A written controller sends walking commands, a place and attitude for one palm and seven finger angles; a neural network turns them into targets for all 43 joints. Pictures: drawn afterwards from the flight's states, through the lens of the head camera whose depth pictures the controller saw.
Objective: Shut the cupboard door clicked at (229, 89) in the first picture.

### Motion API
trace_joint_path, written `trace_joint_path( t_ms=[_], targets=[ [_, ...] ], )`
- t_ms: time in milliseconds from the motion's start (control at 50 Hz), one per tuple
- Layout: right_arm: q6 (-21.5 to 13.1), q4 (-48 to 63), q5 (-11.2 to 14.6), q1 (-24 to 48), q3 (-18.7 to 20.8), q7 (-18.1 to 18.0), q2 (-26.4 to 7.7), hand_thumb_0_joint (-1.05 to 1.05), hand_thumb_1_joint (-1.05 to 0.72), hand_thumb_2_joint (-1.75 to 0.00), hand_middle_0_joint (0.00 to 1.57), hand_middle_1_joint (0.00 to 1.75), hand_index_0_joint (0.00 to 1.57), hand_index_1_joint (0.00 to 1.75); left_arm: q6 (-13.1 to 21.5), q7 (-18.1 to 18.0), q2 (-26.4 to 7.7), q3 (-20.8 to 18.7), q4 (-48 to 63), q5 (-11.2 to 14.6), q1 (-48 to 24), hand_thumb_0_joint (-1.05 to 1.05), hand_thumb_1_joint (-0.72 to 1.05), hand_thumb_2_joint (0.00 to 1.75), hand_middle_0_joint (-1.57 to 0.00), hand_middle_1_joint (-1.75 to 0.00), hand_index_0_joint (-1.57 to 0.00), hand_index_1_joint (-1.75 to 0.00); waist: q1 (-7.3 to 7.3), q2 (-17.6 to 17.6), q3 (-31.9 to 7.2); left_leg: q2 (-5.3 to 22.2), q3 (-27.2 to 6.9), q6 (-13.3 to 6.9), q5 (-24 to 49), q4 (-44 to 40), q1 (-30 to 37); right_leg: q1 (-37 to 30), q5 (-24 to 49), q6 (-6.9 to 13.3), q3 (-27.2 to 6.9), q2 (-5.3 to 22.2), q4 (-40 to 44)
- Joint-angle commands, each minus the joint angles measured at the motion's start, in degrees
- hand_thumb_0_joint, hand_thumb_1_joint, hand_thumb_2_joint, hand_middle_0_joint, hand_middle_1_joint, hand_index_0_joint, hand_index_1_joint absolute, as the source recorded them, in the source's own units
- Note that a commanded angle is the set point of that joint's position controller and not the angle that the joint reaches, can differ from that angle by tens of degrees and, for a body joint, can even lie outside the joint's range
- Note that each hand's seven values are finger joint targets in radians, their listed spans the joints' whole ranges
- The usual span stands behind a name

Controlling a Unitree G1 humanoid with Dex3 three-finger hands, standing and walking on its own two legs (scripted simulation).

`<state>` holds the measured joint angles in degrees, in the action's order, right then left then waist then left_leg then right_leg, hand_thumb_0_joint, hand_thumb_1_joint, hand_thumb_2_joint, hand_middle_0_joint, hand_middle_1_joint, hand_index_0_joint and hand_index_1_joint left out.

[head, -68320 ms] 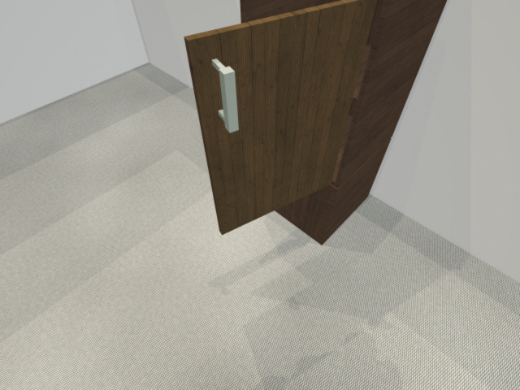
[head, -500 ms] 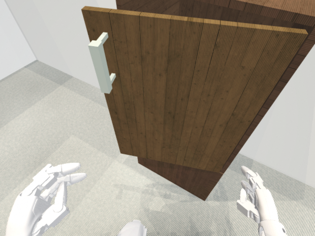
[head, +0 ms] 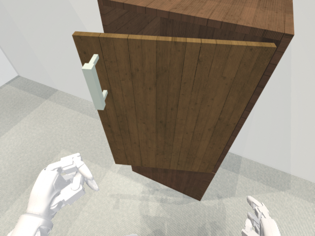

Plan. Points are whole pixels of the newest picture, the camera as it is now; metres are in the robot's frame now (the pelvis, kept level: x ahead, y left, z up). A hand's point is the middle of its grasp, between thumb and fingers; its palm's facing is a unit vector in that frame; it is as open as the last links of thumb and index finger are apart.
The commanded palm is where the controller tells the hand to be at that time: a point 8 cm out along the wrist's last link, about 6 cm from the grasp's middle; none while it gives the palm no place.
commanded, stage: raise the hand and make a fist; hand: left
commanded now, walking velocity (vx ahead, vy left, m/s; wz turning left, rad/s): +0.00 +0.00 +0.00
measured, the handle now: (97, 83) +0.42 +0.18 +0.18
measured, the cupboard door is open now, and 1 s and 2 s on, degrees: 19 19 19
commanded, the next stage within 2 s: bring the fist close to the handle in 0.84 s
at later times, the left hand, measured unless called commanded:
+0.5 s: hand (49, 148) +0.23 +0.21 +0.19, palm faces +0.04 -1.00 -0.08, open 3.1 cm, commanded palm +0.19 +0.25 +0.18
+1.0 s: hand (76, 155) +0.23 +0.17 +0.17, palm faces -0.02 -1.00 -0.07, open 3.1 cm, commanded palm +0.20 +0.23 +0.18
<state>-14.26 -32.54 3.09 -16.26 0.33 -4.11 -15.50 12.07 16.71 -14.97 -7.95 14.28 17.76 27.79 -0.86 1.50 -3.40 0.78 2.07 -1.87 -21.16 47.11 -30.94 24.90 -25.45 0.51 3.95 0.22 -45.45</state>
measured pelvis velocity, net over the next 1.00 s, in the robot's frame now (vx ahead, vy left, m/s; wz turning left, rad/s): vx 0.00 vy -0.02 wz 0.01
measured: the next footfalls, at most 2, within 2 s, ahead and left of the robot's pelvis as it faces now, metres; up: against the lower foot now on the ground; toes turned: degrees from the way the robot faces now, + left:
none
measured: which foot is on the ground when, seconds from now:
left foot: down 0.00-1.00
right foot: down 0.00-1.00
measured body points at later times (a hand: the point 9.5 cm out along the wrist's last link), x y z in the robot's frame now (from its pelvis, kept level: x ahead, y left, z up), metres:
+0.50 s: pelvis -0.01 +0.01 +0.03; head -0.03 +0.00 +0.48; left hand +0.22 +0.27 +0.19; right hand +0.19 -0.20 -0.03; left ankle +0.03 +0.10 -0.70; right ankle -0.02 -0.11 -0.70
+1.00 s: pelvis +0.00 -0.02 +0.03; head -0.03 -0.04 +0.48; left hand +0.23 +0.23 +0.17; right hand +0.19 -0.24 -0.04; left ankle +0.03 +0.10 -0.70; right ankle -0.02 -0.11 -0.70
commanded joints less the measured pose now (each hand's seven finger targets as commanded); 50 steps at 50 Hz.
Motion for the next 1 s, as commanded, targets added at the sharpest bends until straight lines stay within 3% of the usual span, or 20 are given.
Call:
trace_joint_path(
  t_ms=[0, 60, 120, 180, 240, 260, 360, 400, 480, 540, 560, 580, 660, 680, 740, 840, 860, 880, 960, 980],
  targets=[
    [-4.3, 10.7, 0.1, 6.9, 0.6, -0.6, -4.4, 0.00, -0.90, -0.90, 0.20, 0.30, 0.20, 0.30, 2.8, -5.1, -10.4, -10.2, 18.7, 0.9, -7.0, 0.00, 0.90, 0.90, -1.19, -1.38, -1.19, -1.38, -2.10, 3.1, -8.7, 0.1, -5.2, 0.2, 8.0, -11.5, 12.1, -1.4, 9.8, 0.6, -0.2, -1.2, 8.7],
    [-4.3, 9.8, 0.2, 7.3, -0.2, -0.3, -4.7, 0.00, -0.90, -0.90, 0.20, 0.30, 0.20, 0.30, 1.4, -6.4, -9.8, -10.3, 18.1, 1.8, -9.9, 0.00, 0.90, 0.90, -1.24, -1.44, -1.24, -1.44, -2.06, 4.8, -6.7, 0.5, -5.5, 0.7, 7.9, -13.3, 13.1, -2.7, 10.6, 0.9, 0.5, -1.7, 10.0],
    [-4.7, 9.5, 0.7, 7.4, -0.9, 0.0, -5.0, 0.00, -0.90, -0.90, 0.20, 0.30, 0.20, 0.30, -2.9, -5.0, -6.4, -5.6, 15.4, 1.5, -11.5, 0.00, 0.90, 0.90, -1.30, -1.50, -1.30, -1.50, -1.14, 6.0, -2.4, 0.8, -6.0, 1.0, 5.9, -15.6, 14.0, -2.1, 10.3, 0.7, 0.8, -1.8, 12.0],
    [-4.2, 9.4, 1.2, 7.2, -1.2, -0.2, -5.5, 0.00, -0.90, -0.90, 0.20, 0.30, 0.20, 0.30, -9.1, -3.2, -6.1, -3.0, 12.4, 0.4, -13.4, 0.00, 0.90, 0.90, -1.30, -1.50, -1.30, -1.50, -0.83, 2.3, -0.2, 0.9, -6.1, 0.5, 4.9, -17.5, 14.4, -3.5, 10.1, 0.4, 0.5, -1.6, 14.6],
    [-3.2, 9.8, 1.2, 8.3, -1.6, -0.7, -5.7, 0.00, -0.90, -0.90, 0.20, 0.30, 0.20, 0.30, -13.8, -2.4, -9.0, -5.6, 13.3, 0.1, -18.7, 0.00, 0.90, 0.90, -1.30, -1.50, -1.30, -1.50, -1.39, -0.3, -0.6, 0.7, -6.3, 0.3, 4.5, -19.4, 16.0, -5.2, 9.3, 0.2, 0.5, -1.5, 16.3],
    [-3.1, 9.4, 1.1, 8.7, -1.5, -1.0, -6.0, 0.00, -0.90, -0.90, 0.20, 0.30, 0.20, 0.30, -14.4, -3.0, -12.3, -8.7, 13.1, 0.1, -19.9, 0.00, 0.90, 0.90, -1.30, -1.50, -1.30, -1.50, -1.67, -1.0, -0.8, 0.6, -6.0, 0.1, 5.3, -19.2, 16.7, -6.0, 9.9, 0.4, -0.1, -1.3, 17.3],
    [-3.1, 8.8, 0.7, 10.9, -2.4, -1.3, -4.9, 0.00, -0.90, -0.90, 0.20, 0.30, 0.20, 0.30, -13.6, -4.9, -14.7, -13.1, 17.7, 1.2, -29.3, 0.00, 0.90, 0.90, -1.30, -1.50, -1.30, -1.50, -2.38, 1.3, -6.0, 0.3, -5.7, 0.4, 8.8, -20.4, 22.2, -9.1, 11.5, 0.5, 0.1, -1.5, 18.6],
    [-3.5, 8.4, 0.8, 11.4, -3.0, -1.1, -4.4, 0.00, -0.90, -0.90, 0.20, 0.30, 0.20, 0.30, -13.5, -4.8, -12.2, -11.1, 17.5, 1.2, -31.1, 0.00, 0.90, 0.90, -1.30, -1.50, -1.30, -1.50, -2.16, 4.3, -5.8, 0.1, -5.6, 0.6, 10.4, -21.1, 23.6, -9.6, 12.8, 0.7, 0.4, -1.5, 18.8],
    [-3.3, 7.5, 1.5, 11.1, -2.7, -0.7, -4.8, 0.00, -0.90, -0.90, 0.20, 0.30, 0.20, 0.30, -17.7, -2.4, -7.4, -6.7, 9.9, 1.1, -25.1, 0.00, 0.90, 0.90, -1.30, -1.50, -1.30, -1.50, -2.17, 2.3, -1.7, 0.0, -4.9, 0.6, 10.7, -21.6, 22.4, -9.6, 14.5, 0.6, 0.2, -1.2, 20.5],
    [-2.3, 8.1, 1.9, 11.4, -2.3, -0.5, -5.4, 0.00, -0.90, -0.90, 0.20, 0.30, 0.20, 0.30, -21.6, -1.0, -7.6, -6.8, 8.5, 1.2, -22.4, 0.00, 0.90, 0.90, -1.30, -1.50, -1.30, -1.50, -2.23, -0.6, 0.2, -0.3, -4.5, 0.4, 9.7, -21.8, 21.1, -9.4, 13.9, 0.2, 0.0, -0.9, 21.4],
    [-1.9, 8.1, 1.7, 11.5, -1.9, -0.6, -6.0, 0.00, -0.90, -0.90, 0.20, 0.30, 0.20, 0.30, -22.2, -1.2, -10.5, -9.3, 8.2, 0.9, -21.5, 0.00, 0.90, 0.90, -1.30, -1.50, -1.30, -1.50, -2.67, -2.6, 0.0, -0.1, -4.3, 0.2, 10.6, -21.3, 20.8, -10.1, 14.5, 0.3, -0.7, -0.7, 21.9],
    [-1.4, 9.0, 1.6, 12.1, -2.1, -0.5, -5.5, 0.00, -0.90, -0.90, 0.20, 0.30, 0.20, 0.30, -22.4, -1.4, -9.2, -8.4, 10.9, 0.6, -22.5, 0.00, 0.90, 0.90, -1.30, -1.50, -1.30, -1.50, -2.67, -1.9, -1.9, -0.4, -3.9, 0.0, 11.3, -21.5, 21.4, -10.7, 14.5, 0.1, -0.3, -0.7, 21.5],
    [-1.5, 9.6, 0.6, 13.1, -2.2, -0.7, -5.0, 0.00, -0.90, -0.90, 0.20, 0.30, 0.20, 0.30, -18.1, -5.1, -15.2, -13.8, 19.5, 0.1, -28.5, 0.00, 0.90, 0.90, -1.30, -1.50, -1.30, -1.50, -2.89, 0.8, -4.7, -0.5, -3.6, 0.0, 12.8, -21.0, 24.0, -11.3, 14.3, 0.2, -0.9, -0.8, 21.6],
    [-1.7, 9.8, 0.5, 13.1, -2.3, -0.6, -4.4, 0.00, -0.90, -0.90, 0.20, 0.30, 0.20, 0.30, -16.1, -5.6, -13.4, -12.5, 22.2, -0.1, -30.2, 0.00, 0.90, 0.90, -1.30, -1.50, -1.30, -1.50, -2.63, 3.4, -6.8, -0.7, -3.3, 0.0, 14.1, -21.1, 25.6, -12.0, 15.2, 0.4, -0.6, -0.9, 21.2],
    [-2.5, 8.3, 0.4, 11.5, -2.3, -0.4, -4.2, 0.00, -0.90, -0.90, 0.20, 0.30, 0.20, 0.30, -12.6, -6.6, -11.1, -11.1, 19.6, 0.0, -28.5, 0.00, 0.90, 0.90, -1.30, -1.50, -1.30, -1.50, -1.79, 4.6, -5.3, -0.6, -3.2, 0.5, 14.5, -20.9, 26.2, -11.1, 16.2, 0.4, -0.2, -1.4, 21.0],
    [-2.3, 7.2, 1.2, 11.0, -1.9, -0.7, -5.3, 0.00, -0.90, -0.90, 0.20, 0.30, 0.20, 0.30, -16.0, -3.5, -8.1, -6.9, 10.2, 0.1, -24.3, 0.00, 0.90, 0.90, -1.30, -1.50, -1.30, -1.50, -1.28, 2.7, 1.3, -0.8, -2.9, 0.1, 9.9, -21.1, 22.7, -9.0, 13.5, -0.1, -1.1, -0.7, 23.1],
    [-2.1, 7.0, 1.2, 11.0, -1.5, -0.8, -5.8, 0.00, -0.90, -0.90, 0.20, 0.30, 0.20, 0.30, -17.4, -3.0, -9.5, -8.1, 7.9, 0.1, -22.5, 0.00, 0.90, 0.90, -1.30, -1.50, -1.30, -1.50, -1.52, -0.2, 1.7, -0.6, -2.7, -0.1, 10.0, -20.6, 21.8, -9.3, 13.5, -0.3, -2.1, -0.3, 23.9],
    [-1.7, 7.5, 1.4, 11.4, -1.6, -0.9, -5.6, 0.00, -0.90, -0.90, 0.20, 0.30, 0.20, 0.30, -18.4, -2.3, -8.0, -6.5, 8.3, 0.2, -22.7, 0.00, 0.90, 0.90, -1.30, -1.50, -1.30, -1.50, -1.39, -1.0, 1.7, -0.8, -2.4, -0.3, 9.8, -20.7, 21.7, -9.2, 12.8, -0.6, -2.1, -0.2, 24.1],
    [-1.3, 8.0, 0.9, 12.4, -1.5, -1.3, -6.0, 0.00, -0.90, -0.90, 0.20, 0.30, 0.20, 0.30, -18.2, -2.7, -15.0, -13.4, 11.5, 0.8, -27.1, 0.00, 0.90, 0.90, -1.30, -1.50, -1.30, -1.50, -2.02, -4.0, -2.5, -0.9, -2.2, -0.6, 12.6, -19.1, 22.6, -11.0, 15.0, -1.1, -3.4, 0.4, 23.6],
    [-1.4, 8.4, 0.8, 13.0, -1.6, -1.4, -5.3, 0.00, -0.90, -0.90, 0.20, 0.30, 0.20, 0.30, -17.1, -3.1, -14.4, -13.7, 13.0, 1.0, -29.7, 0.00, 0.90, 0.90, -1.30, -1.50, -1.30, -1.50, -2.06, -3.6, -4.5, -1.1, -2.2, -0.6, 13.1, -19.1, 23.1, -11.6, 15.1, -1.1, -3.3, 0.5, 23.1]
  ],
)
